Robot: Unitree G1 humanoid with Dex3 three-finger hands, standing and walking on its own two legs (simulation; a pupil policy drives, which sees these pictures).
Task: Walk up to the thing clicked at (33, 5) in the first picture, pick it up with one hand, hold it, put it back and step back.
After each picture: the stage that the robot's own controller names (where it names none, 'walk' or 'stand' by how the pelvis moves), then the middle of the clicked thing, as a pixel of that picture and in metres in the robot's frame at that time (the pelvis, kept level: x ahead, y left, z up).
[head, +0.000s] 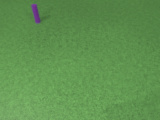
stand; (36, 14) +1.85 +0.57 -0.65
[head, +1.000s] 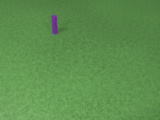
walk; (54, 25) +1.75 +0.25 -0.63
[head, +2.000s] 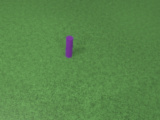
walk; (69, 47) +1.15 +0.06 -0.64
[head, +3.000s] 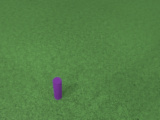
walk; (57, 89) +0.71 +0.14 -0.65
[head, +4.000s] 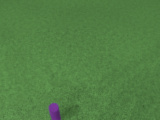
walk; (55, 114) +0.50 +0.17 -0.65
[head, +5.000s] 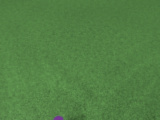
stand; out of the picture +0.39 +0.17 -0.65
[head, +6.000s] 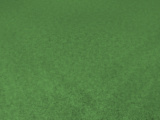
stand; out of the picture +0.38 +0.17 -0.65
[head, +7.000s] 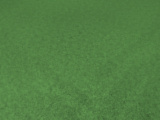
stand; out of the picture +0.36 +0.19 -0.65
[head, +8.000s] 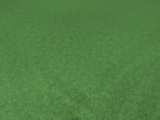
stand; out of the picture +0.40 +0.19 -0.66
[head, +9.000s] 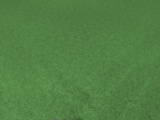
stand; out of the picture +0.39 +0.18 -0.66
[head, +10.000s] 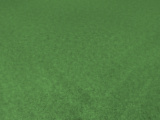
stand; out of the picture +0.39 +0.17 -0.66
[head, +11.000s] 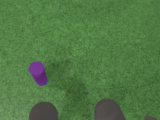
go down; (39, 75) +0.45 +0.17 -0.41
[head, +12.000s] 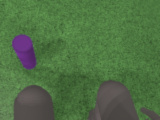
go down; (26, 54) +0.48 +0.20 -0.27
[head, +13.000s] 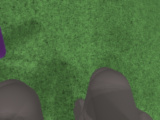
close in; out of the picture +0.47 +0.23 -0.19
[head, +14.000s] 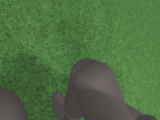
close; out of the picture +0.46 +0.26 -0.16
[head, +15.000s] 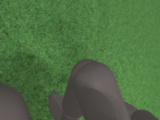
lift; out of the picture +0.45 +0.27 -0.16
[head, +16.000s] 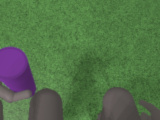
lift; (19, 79) +0.32 +0.20 -0.02
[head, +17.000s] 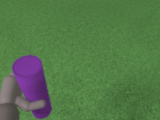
hold; (36, 91) +0.30 +0.15 +0.05
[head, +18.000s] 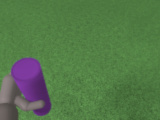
hold; (35, 91) +0.31 +0.15 +0.04
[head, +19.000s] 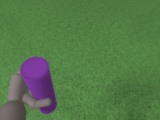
crouch; (42, 90) +0.31 +0.14 +0.03
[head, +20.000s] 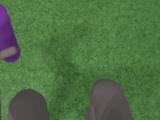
crouch; (3, 39) +0.47 +0.19 -0.04
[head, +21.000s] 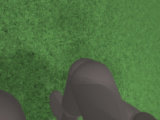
lower; out of the picture +0.45 +0.27 -0.17
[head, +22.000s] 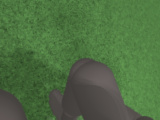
lower; out of the picture +0.46 +0.28 -0.17
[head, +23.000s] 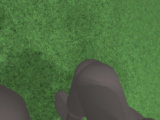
lower; out of the picture +0.44 +0.27 -0.17
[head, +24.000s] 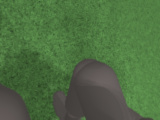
lower; out of the picture +0.44 +0.27 -0.17
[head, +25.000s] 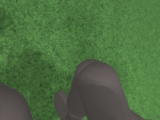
loosen; out of the picture +0.44 +0.24 -0.17
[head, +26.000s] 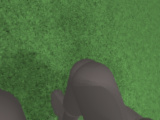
rise; out of the picture +0.43 +0.25 -0.17
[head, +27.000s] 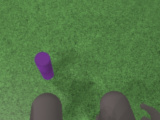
walk; (45, 67) +0.46 +0.17 -0.36
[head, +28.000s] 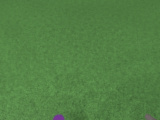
stand; out of the picture +0.40 +0.14 -0.59
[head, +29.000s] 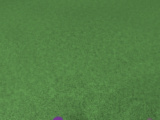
stand; out of the picture +0.40 +0.15 -0.60
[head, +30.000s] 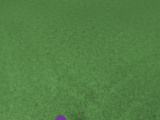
stand; out of the picture +0.39 +0.14 -0.63
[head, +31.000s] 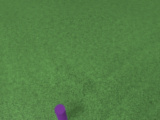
walk; (61, 115) +0.42 +0.14 -0.64
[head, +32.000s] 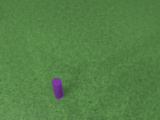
walk; (57, 89) +0.58 +0.17 -0.64
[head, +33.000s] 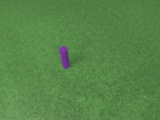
walk; (64, 58) +0.90 +0.21 -0.63
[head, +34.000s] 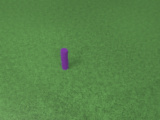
stand; (64, 59) +1.06 +0.14 -0.65
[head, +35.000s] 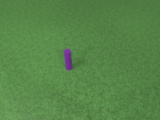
stand; (68, 60) +1.06 +0.13 -0.66
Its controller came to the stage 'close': yes
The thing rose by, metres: 0.68
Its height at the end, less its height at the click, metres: +0.00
